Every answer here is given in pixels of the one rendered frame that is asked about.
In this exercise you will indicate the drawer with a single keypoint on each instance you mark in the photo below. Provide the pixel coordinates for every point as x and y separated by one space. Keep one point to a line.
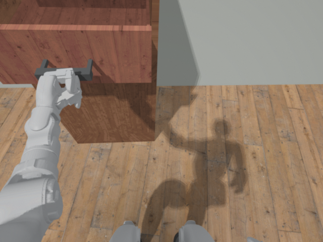
115 34

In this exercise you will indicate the left robot forearm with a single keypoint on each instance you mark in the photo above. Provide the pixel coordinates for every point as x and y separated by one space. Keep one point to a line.
41 154

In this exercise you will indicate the handle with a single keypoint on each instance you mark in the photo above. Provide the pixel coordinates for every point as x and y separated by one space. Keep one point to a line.
84 74

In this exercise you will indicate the robot left hand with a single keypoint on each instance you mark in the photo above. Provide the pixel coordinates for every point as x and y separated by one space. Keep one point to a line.
49 93

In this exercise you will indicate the robot left shin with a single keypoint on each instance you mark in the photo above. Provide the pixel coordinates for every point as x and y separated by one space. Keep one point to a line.
128 222

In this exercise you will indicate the robot left upper arm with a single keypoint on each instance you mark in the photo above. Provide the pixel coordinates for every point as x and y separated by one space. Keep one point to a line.
28 208

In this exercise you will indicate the robot left thigh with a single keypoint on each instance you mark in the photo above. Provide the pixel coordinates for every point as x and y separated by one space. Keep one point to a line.
126 233

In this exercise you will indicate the cabinet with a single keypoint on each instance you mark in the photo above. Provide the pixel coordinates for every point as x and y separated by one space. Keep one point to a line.
110 112

